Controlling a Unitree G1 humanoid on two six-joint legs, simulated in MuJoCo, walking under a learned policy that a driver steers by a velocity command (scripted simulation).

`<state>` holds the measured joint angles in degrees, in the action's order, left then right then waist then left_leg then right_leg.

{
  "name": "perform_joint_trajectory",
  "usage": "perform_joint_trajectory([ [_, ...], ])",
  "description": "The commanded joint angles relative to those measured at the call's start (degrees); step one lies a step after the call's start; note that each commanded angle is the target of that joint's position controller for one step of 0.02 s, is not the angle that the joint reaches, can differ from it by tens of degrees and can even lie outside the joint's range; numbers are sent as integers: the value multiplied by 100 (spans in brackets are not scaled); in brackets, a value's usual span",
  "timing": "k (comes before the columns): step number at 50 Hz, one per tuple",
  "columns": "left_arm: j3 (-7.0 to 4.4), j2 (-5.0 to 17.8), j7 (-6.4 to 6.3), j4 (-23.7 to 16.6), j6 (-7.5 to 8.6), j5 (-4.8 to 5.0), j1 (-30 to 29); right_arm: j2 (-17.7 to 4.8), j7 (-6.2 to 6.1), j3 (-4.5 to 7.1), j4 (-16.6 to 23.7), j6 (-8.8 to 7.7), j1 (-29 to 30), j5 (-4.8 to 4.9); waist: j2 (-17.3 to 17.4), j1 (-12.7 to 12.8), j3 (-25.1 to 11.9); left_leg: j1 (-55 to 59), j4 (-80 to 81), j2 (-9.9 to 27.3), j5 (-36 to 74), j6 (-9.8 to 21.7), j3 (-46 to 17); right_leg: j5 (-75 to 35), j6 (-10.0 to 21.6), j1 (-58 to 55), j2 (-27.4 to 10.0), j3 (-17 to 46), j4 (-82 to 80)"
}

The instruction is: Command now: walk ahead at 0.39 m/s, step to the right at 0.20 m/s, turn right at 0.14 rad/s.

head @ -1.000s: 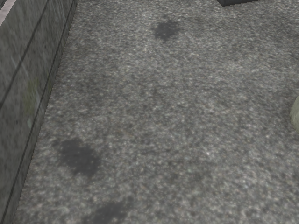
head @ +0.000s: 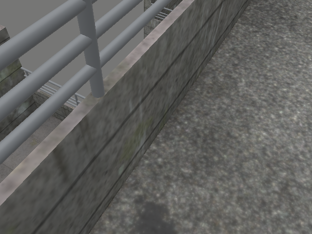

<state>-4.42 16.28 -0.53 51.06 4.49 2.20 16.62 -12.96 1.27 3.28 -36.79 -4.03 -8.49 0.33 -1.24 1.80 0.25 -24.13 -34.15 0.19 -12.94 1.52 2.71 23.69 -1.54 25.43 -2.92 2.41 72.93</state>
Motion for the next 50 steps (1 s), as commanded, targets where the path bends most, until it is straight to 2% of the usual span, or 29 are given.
perform_joint_trajectory([
  [1,-293,701,-74,-260,-165,-8,464,-752,-76,320,151,-215,-179,58,635,167,-842,1644,890,1740,4248,473,-1530,-528,-22,1256,-223,802,485],
  [3,-269,455,11,-317,-308,48,327,-597,-142,329,134,-243,-133,100,856,191,-658,1368,1263,1612,3146,446,-977,-824,37,1358,-254,611,208],
  [5,-267,364,74,-492,-374,-30,-41,-674,-217,388,55,-283,-276,34,762,106,-342,1157,1578,1647,2595,563,-773,-1341,55,1565,-232,662,-70],
  [8,-298,456,204,-747,-602,-106,-101,-694,-364,367,8,-293,-469,-22,658,95,241,1135,2068,1783,1453,797,-525,-2052,-14,1838,-221,981,-493],
  [13,-232,321,301,-1120,-592,-156,-474,-838,-468,430,-64,-259,-658,81,623,-59,581,2211,2125,1902,2156,642,79,-2235,-136,2522,-195,780,-867],
  [17,-97,159,386,-1408,-552,-40,-969,-1041,-467,536,-60,-82,-674,127,544,-269,864,2734,2138,1814,1664,477,628,-2264,-97,2468,-431,81,-1948],
  [18,-100,167,392,-1390,-505,51,-980,-986,-388,532,-87,-25,-536,154,823,-288,824,2718,1999,1684,1910,413,767,-2150,-50,2162,-459,-74,-2335],
  [20,-78,176,414,-1467,-493,27,-1108,-1219,-315,612,-99,93,-509,269,931,-372,658,2688,1807,1720,3142,397,1061,-1613,124,1277,-286,-649,-2920],
  [22,-245,505,340,-1372,-485,53,-439,-1463,-224,683,-164,141,-460,394,1258,-8,31,2803,787,1748,5197,401,1125,-1078,419,44,263,-1191,-3099],
  [23,-437,886,309,-1350,-530,31,93,-1461,-210,660,-180,127,-503,477,1219,377,-222,2565,-159,1690,5649,369,1238,-995,698,-856,526,-1196,-3453],
  [24,-644,1284,228,-1178,-575,41,903,-1297,-158,582,-184,44,-400,489,900,911,-611,1947,-1508,1450,4981,190,1238,-1570,979,-2169,775,-1026,-3922],
  [25,-679,1679,153,-1168,-597,74,1038,-519,-154,363,50,-65,-332,195,-444,712,-603,303,-3718,796,242,-27,1027,-2464,1416,-3048,-259,723,-3867],
  [26,-672,2079,238,-1243,-445,-104,843,-44,-191,170,414,-230,-871,-17,-2003,-139,-1767,-1377,-5343,-247,-2687,-231,-226,-1051,2749,-4095,-1370,4231,-5097],
  [27,-524,1398,358,-1233,-286,-59,1061,-703,-235,270,473,-341,-164,107,-858,399,-1816,-1712,-5177,90,-2236,-31,-892,-482,2340,-4124,-1370,3954,-5665],
  [28,-449,1202,353,-1181,-216,-39,974,-812,-252,260,559,-389,259,71,-805,407,-1016,-2204,-4762,173,-1705,62,-696,-793,2148,-3620,-1267,3225,-5683],
  [29,-352,888,316,-1205,-141,21,599,-743,-279,257,427,-409,255,-24,-189,161,-637,-2034,-4214,448,-1194,85,-746,-1282,1923,-2940,-1013,2615,-5525],
  [30,-297,716,287,-1244,-94,4,335,-744,-305,257,331,-342,222,-167,-229,1,-479,-1711,-3720,565,-874,42,-759,-1672,1871,-2357,-855,2116,-5501],
  [31,-278,682,247,-1402,-33,-100,126,-921,-325,344,152,-262,-40,-56,-411,-111,-538,-1393,-3562,648,-977,35,-805,-2087,1836,-2127,-831,1962,-5591],
  [32,-254,682,225,-1433,10,-177,-29,-963,-349,320,182,-213,0,-65,-274,-117,-487,-1265,-3336,692,-974,-47,-802,-2482,1863,-1895,-872,1889,-5652],
  [36,-268,930,87,-1286,97,-146,66,-689,-298,200,272,-108,468,-107,126,-37,-252,-1432,-2081,556,7,-364,-653,-3388,1774,-1488,-863,1499,-5874],
  [37,-268,966,31,-1243,62,-20,188,-559,-223,155,382,-109,691,-153,133,-58,-152,-1526,-1723,440,486,-425,-648,-3134,1736,-1423,-783,1512,-5905],
  [39,-243,902,-53,-1211,-41,-7,162,-479,-133,92,374,-162,917,-180,-186,42,-90,-1383,-857,246,1244,-466,-583,-2435,1565,-1445,-518,1271,-5944],
  [40,-267,943,-78,-1196,-98,69,27,-433,-43,63,426,-191,1242,-122,-303,100,45,-1179,-350,145,1477,-480,-531,-2274,1517,-1390,-406,1121,-6001],
  [42,-194,680,-111,-1111,-238,-75,198,-387,40,56,434,-271,1417,-19,-575,242,-181,-729,152,-33,1691,-460,-465,-2059,1412,-1689,-279,1195,-5765],
  [44,-209,722,-138,-1160,-268,-50,319,-550,74,140,530,-282,1431,72,-555,255,-183,-548,509,-170,1760,-391,-480,-2393,1301,-1777,-401,1410,-5222],
  [46,-257,876,-160,-1186,-296,-83,296,-797,72,242,531,-334,1042,48,-640,10,-137,-116,752,-98,1305,-246,-535,-2327,1135,-1772,-548,1869,-4843],
  [48,-166,670,-38,-1265,-124,-59,87,-1145,-15,424,211,-385,-333,-48,-907,-636,-690,1533,678,138,1051,89,-611,-2770,928,-1438,-177,1726,-3667],
  [49,-16,317,36,-1439,-92,-176,144,-1503,-133,480,221,-377,-1164,-115,33,-984,-1452,2847,768,1162,11,321,-1771,-1725,704,-799,278,1211,-1933],
  [50,94,-110,16,-1542,-87,-39,1110,-1805,-115,518,108,-390,-1317,-350,2212,-362,-1879,4420,1607,2430,-870,1354,-4835,949,329,1468,975,802,44],
])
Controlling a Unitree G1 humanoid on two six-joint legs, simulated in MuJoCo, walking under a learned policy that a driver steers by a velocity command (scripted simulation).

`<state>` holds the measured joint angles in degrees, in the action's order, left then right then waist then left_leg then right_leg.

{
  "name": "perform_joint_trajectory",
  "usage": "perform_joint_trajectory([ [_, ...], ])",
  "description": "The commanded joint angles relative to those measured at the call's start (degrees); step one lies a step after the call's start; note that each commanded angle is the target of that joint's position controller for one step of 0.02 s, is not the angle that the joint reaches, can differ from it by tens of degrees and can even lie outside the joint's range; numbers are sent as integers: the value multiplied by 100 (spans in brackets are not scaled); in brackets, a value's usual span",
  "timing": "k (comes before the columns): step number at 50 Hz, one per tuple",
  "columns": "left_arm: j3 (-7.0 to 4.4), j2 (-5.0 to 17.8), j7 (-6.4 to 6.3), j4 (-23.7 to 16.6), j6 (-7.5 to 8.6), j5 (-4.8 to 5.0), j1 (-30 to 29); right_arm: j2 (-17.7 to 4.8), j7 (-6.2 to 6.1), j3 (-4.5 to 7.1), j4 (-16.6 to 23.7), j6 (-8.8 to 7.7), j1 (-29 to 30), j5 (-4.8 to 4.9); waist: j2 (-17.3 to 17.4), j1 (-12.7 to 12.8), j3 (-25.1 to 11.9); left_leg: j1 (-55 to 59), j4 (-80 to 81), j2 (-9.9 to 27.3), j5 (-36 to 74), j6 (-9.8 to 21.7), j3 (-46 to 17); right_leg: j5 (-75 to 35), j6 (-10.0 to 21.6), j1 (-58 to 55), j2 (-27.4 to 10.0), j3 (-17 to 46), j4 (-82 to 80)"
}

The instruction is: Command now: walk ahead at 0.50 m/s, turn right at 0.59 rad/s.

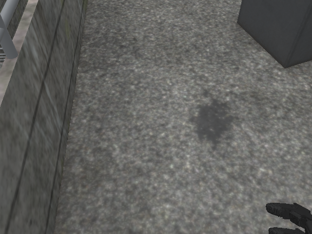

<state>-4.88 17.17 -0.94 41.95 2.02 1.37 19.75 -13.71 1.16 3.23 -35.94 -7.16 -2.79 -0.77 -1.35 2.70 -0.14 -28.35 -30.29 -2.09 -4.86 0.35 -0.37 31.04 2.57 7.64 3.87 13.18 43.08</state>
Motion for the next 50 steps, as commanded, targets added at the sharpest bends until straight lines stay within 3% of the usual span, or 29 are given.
perform_joint_trajectory([
  [1,56,467,18,-502,100,143,711,-1105,-102,383,58,-82,-1771,-52,1726,-589,-1505,4638,1503,2717,-2955,1402,-4918,-63,-63,3926,-228,-123,3765],
  [2,-98,919,33,-696,21,30,-105,-762,-113,278,121,-37,-1472,130,1124,-784,-871,3943,1417,2375,-2564,1260,-3551,-521,-124,4062,-432,-366,3829],
  [3,-126,965,32,-912,-15,-84,-657,-717,-137,234,106,36,-1197,115,592,-752,-471,3129,1396,2067,-1710,1124,-2629,-921,-111,3886,-635,-546,3611],
  [4,-98,709,4,-1062,-37,-196,-858,-473,-105,164,35,69,-1183,115,536,-709,-215,2526,1435,1838,-1034,1134,-2180,-977,-166,3694,-687,-513,3188],
  [6,-57,385,22,-1028,-159,-118,-594,-428,-74,114,-107,66,-1164,95,843,-413,-118,1806,1674,1634,-615,1108,-1563,-823,-261,3079,-789,-567,2665],
  [7,8,199,30,-965,-171,-134,-536,-614,-60,182,-214,47,-1238,114,839,-352,-83,1711,1916,1666,-678,1194,-1450,-808,-287,3038,-790,-695,2389],
  [9,11,245,59,-945,-137,-158,-748,-834,-47,267,-264,19,-1188,114,784,-357,-34,1730,2091,1705,-387,1312,-1198,-1313,-302,3113,-847,-676,1839],
  [13,133,129,206,-816,30,-213,-1295,-1017,-43,281,-340,80,-1117,187,549,-475,-53,1781,2115,1504,188,1182,-466,-2485,-242,2616,-876,-1000,278],
  [14,153,20,213,-788,110,-199,-1452,-1101,-82,299,-490,121,-1270,262,498,-500,-20,1920,2075,1541,299,1131,-446,-2609,-268,2555,-878,-1053,-111],
  [17,159,48,252,-859,207,-146,-1872,-1240,-109,342,-682,243,-1634,294,600,-678,75,2273,1933,1703,213,1028,-388,-2625,-274,2422,-750,-1244,-703],
  [18,137,93,315,-918,252,-2,-1956,-1369,-118,364,-861,298,-1762,252,565,-656,159,2241,1820,1748,263,989,-293,-2589,-194,2296,-791,-1251,-755],
  [20,99,198,346,-870,298,-88,-1764,-1491,-156,414,-918,384,-1780,261,473,-455,223,2264,1529,1868,323,894,-249,-2112,8,1932,-704,-1441,-1044],
  [22,-110,650,271,-561,233,-52,-609,-1267,-157,318,-960,367,-1717,159,280,194,-272,1655,145,1472,1296,580,168,-2138,370,112,-403,-1567,-1344],
  [23,-259,1133,176,-437,197,-76,324,-918,-171,157,-799,321,-1700,3,-495,581,-1000,714,-1727,1112,209,282,631,-2010,710,-1256,-1404,-287,-1482],
  [24,-319,1665,143,-405,191,-139,575,-318,-167,-3,-549,206,-1836,56,-1767,301,-1379,-1410,-3618,66,-2674,-52,342,-1013,1616,-2420,-2604,2561,-2404],
  [25,-160,1069,201,-521,265,-38,455,-852,-140,137,-605,121,-1652,223,-972,436,-1387,-1857,-4284,356,-2732,7,-359,-756,1509,-2320,-2591,2874,-2611],
  [26,-54,799,230,-558,305,-43,147,-1019,-103,194,-517,93,-1327,312,-832,308,-965,-2084,-4327,614,-2274,105,-335,-1106,1332,-1861,-2433,2083,-2550],
  [27,9,620,258,-596,316,-95,-98,-957,-111,177,-509,99,-1171,284,-377,169,-766,-1857,-4157,820,-1814,109,-245,-1597,1252,-1340,-2186,1493,-2560],
  [28,41,514,280,-601,314,-126,-355,-913,-123,193,-502,122,-1083,176,-287,-2,-518,-1598,-3808,943,-1536,75,-263,-2149,1186,-736,-2017,1053,-2679],
  [29,52,469,329,-573,356,-146,-560,-932,-120,212,-484,214,-1096,166,-293,-196,-415,-1212,-3705,1019,-1295,48,-323,-2514,1109,-216,-1876,718,-2808],
  [32,25,491,333,-506,463,-156,-632,-751,-84,173,-494,352,-1118,149,-291,-366,-239,-1117,-3071,1056,-742,-63,-322,-3281,1228,159,-1783,160,-3151],
  [36,-21,632,206,-266,394,-137,-307,-466,4,21,-327,348,-342,119,-153,-112,-3,-1110,-1531,935,446,-148,-185,-3674,1071,87,-1550,-568,-3255],
  [39,-108,850,133,-131,395,-53,-40,-493,102,-40,-214,309,163,142,-154,62,143,-830,-693,722,797,-137,-4,-3457,974,94,-1529,-781,-3259],
  [43,-151,872,127,90,338,34,313,-540,176,-53,-55,281,632,152,-251,249,210,-786,-85,511,574,78,76,-3504,885,-487,-1736,-703,-2929],
  [45,-188,942,99,144,288,52,275,-675,194,-13,-37,259,513,145,-405,101,115,-481,103,420,177,252,124,-3867,775,-732,-1846,-649,-2680],
  [47,-152,863,66,137,253,64,113,-982,141,154,-312,257,-476,89,-430,-473,-478,1052,374,145,156,527,391,-5340,530,-600,-1538,-982,-1562],
  [48,-54,671,36,29,261,-24,48,-1335,95,298,-495,253,-1415,56,-243,-921,-1145,2573,136,619,451,786,-74,-4721,320,188,-1262,-1245,-239],
  [49,121,143,59,-165,361,-71,650,-1911,45,428,-584,285,-2028,-35,1060,-786,-2000,4924,210,2144,-159,1731,-2619,-2253,-140,2632,-429,-1517,2131],
  [50,134,284,130,-88,434,-56,513,-1552,37,348,-661,301,-2278,100,1371,-927,-2394,5266,972,2471,-943,2135,-4192,348,-155,3569,-113,-747,3112],
])
Over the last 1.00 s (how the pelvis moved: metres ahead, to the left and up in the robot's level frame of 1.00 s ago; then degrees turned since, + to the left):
0.50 -0.20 -0.01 -34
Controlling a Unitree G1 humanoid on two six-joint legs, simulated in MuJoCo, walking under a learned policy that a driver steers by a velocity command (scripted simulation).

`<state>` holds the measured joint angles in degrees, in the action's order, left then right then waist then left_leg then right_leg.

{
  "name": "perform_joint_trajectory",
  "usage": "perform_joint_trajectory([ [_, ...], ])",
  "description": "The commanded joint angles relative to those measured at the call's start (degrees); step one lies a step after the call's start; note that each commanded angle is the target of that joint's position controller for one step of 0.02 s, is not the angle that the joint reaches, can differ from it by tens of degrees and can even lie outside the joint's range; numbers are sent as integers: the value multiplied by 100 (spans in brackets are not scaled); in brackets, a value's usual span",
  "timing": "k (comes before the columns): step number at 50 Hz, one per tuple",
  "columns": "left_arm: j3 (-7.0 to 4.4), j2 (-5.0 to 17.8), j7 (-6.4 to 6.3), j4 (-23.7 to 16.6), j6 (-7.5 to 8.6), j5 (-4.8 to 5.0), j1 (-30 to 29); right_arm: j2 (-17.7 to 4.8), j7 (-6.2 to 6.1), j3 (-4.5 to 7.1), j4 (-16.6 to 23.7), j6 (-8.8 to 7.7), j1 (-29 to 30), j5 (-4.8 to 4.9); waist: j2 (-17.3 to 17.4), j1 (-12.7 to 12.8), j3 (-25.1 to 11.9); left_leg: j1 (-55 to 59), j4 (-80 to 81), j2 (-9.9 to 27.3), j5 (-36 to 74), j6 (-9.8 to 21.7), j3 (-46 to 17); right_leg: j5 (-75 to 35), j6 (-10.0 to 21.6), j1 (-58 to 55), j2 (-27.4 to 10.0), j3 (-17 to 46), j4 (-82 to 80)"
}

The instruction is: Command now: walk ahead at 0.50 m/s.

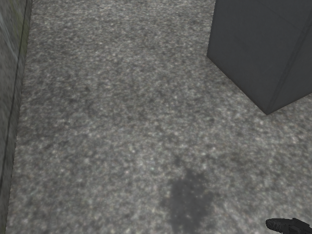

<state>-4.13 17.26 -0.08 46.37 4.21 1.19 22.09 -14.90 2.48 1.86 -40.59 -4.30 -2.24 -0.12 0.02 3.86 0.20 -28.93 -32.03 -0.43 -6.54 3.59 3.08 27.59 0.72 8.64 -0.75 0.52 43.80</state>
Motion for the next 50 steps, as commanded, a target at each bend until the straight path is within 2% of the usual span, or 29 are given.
perform_joint_trajectory([
  [1,-45,659,130,-629,248,100,-119,-1132,-103,395,-153,43,-1999,121,818,-1080,-1634,4801,1300,2078,-1458,1519,-3772,426,101,4004,-34,653,3432],
  [2,-23,655,124,-799,249,97,-639,-985,-99,340,-93,56,-1608,104,502,-933,-1001,3882,1471,1857,-1372,1329,-3097,-87,157,4036,-311,396,3262],
  [3,-25,620,97,-857,226,-8,-832,-823,-80,288,-53,65,-1224,61,284,-715,-566,2979,1707,1675,-1039,1237,-2684,-458,146,3768,-505,328,2827],
  [5,-38,519,20,-776,109,-2,-542,-641,-47,225,16,30,-867,-25,615,-320,-260,1910,2091,1364,-606,1140,-2170,-816,90,3085,-740,357,2387],
  [6,13,326,2,-756,67,-20,-449,-711,-70,238,-32,16,-891,-18,585,-231,-233,1721,2223,1393,-436,1247,-2068,-924,-7,3033,-724,283,2318],
  [8,45,258,-55,-818,14,-66,-621,-880,-116,284,-107,-38,-975,-6,422,-196,-129,1600,2375,1377,50,1290,-1706,-1420,-117,3189,-782,281,1894],
  [12,131,96,-24,-987,100,-148,-1432,-965,-216,312,-219,-7,-1365,66,218,-487,5,1630,2317,1078,644,1046,-1131,-2743,-264,3008,-632,189,217],
  [14,148,69,37,-1044,123,-98,-1889,-1047,-251,350,-313,9,-1602,72,372,-697,116,1593,2220,920,526,929,-944,-3269,-356,2580,-430,84,-615],
  [17,127,168,169,-1149,149,-44,-2385,-1071,-271,366,-414,23,-1952,115,305,-878,133,1804,1955,1103,129,857,-1256,-3248,-324,2171,-200,116,-1154],
  [19,53,343,171,-1178,177,-13,-2257,-1075,-316,361,-439,21,-1875,192,345,-696,115,2031,1724,1288,37,706,-1690,-2937,-222,1865,-163,271,-1484],
  [21,-54,511,116,-1038,193,-21,-1660,-1091,-293,354,-497,105,-1801,201,589,-356,-53,2149,1166,1154,438,548,-1693,-2352,-32,1083,-98,89,-1810],
  [22,-175,773,86,-871,220,-99,-938,-890,-270,279,-454,131,-1814,120,504,-29,-594,1829,129,780,591,359,-1403,-2392,199,-75,-350,229,-1727],
  [23,-287,1226,36,-786,226,-201,28,-442,-282,143,-252,116,-1824,-60,-395,311,-1562,833,-1774,298,-792,76,-987,-2685,529,-1687,-1496,1376,-1523],
  [24,-357,1545,75,-650,151,-208,192,-121,-262,50,-88,2,-2607,118,-2152,-87,-2160,-1116,-3489,-241,-2841,-200,-716,-1480,1414,-3070,-2545,3776,-2175],
  [25,-235,945,85,-722,139,-164,82,-751,-286,205,-213,-9,-2283,248,-1304,141,-1694,-1699,-4166,84,-2570,-231,-1129,-361,1321,-2655,-2364,3870,-2560],
  [26,-131,631,65,-737,147,-136,-194,-1014,-288,299,-86,12,-1703,260,-840,194,-987,-1836,-4240,286,-2027,-201,-1055,-371,1075,-1953,-2139,2927,-2654],
  [27,-66,486,66,-735,145,-167,-573,-915,-306,307,-58,58,-1504,225,-535,2,-631,-1596,-4102,497,-1571,-230,-962,-899,949,-1260,-1872,2293,-2804],
  [29,-20,290,54,-671,170,-195,-968,-730,-271,331,0,165,-1494,181,-789,-278,-182,-1161,-3677,750,-1072,-293,-965,-1587,878,-403,-1542,1389,-3165],
  [31,-36,301,54,-579,232,-227,-1073,-506,-287,311,23,265,-1486,164,-637,-415,1,-855,-3406,644,-1014,-395,-879,-3166,966,6,-1436,801,-3269],
  [33,-98,469,31,-462,247,-214,-1077,-364,-309,275,133,310,-1356,79,-460,-505,29,-809,-2753,547,-860,-500,-830,-4664,1058,57,-1442,326,-3173],
  [37,-135,631,-53,-301,122,-136,-1105,-166,-183,153,248,271,-866,19,-500,-374,-160,30,-1021,409,378,-482,-440,-5101,963,161,-1170,-440,-3082],
  [40,-168,781,-62,-102,34,-39,-910,-345,-105,190,389,257,-519,6,-530,-287,-273,310,-382,300,471,-358,-425,-4998,893,-229,-1318,-342,-2766],
  [43,-173,801,-78,19,-34,79,-1044,-580,-111,297,285,239,-857,-70,-439,-590,-460,1177,551,69,802,-41,-252,-4724,598,-310,-1181,-335,-1869],
  [44,-120,634,-70,109,-25,-4,-757,-897,-174,400,210,237,-1111,-95,-97,-623,-665,1902,760,197,2161,116,-415,-4306,337,-85,-844,-516,-1202],
  [45,3,344,-55,22,11,-243,-518,-1335,-254,467,251,255,-1441,-206,765,-572,-1276,3248,274,1277,4890,554,-1515,-2293,-41,877,-385,-767,76],
  [46,175,-18,-15,120,-40,-230,12,-1012,-269,316,237,281,-1327,-257,1598,-391,-1931,3838,469,2290,5027,1600,-2735,1015,-346,1646,-66,-218,1267],
  [47,76,379,-1,222,-160,-117,-163,-600,-210,198,243,307,-1187,-121,1030,-498,-1889,3414,664,2058,3966,1561,-2615,1307,-422,1674,-248,260,1591],
  [48,37,491,-4,156,-247,-34,-478,-519,-171,161,225,305,-916,-64,838,-470,-1342,3071,794,1803,3269,1355,-2217,1240,-435,2018,-314,228,1693],
  [50,-8,517,-144,155,-424,-97,-778,-662,-171,209,196,325,-452,-49,563,-353,-832,2129,1221,1563,1603,1070,-2008,623,-490,1972,-459,236,1322],
])
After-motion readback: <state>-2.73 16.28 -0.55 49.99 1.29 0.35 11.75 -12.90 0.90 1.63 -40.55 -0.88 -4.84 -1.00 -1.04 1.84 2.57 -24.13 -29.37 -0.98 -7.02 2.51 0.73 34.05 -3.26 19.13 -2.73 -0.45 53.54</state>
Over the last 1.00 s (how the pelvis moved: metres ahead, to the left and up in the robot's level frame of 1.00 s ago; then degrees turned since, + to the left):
0.50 -0.07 0.00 -8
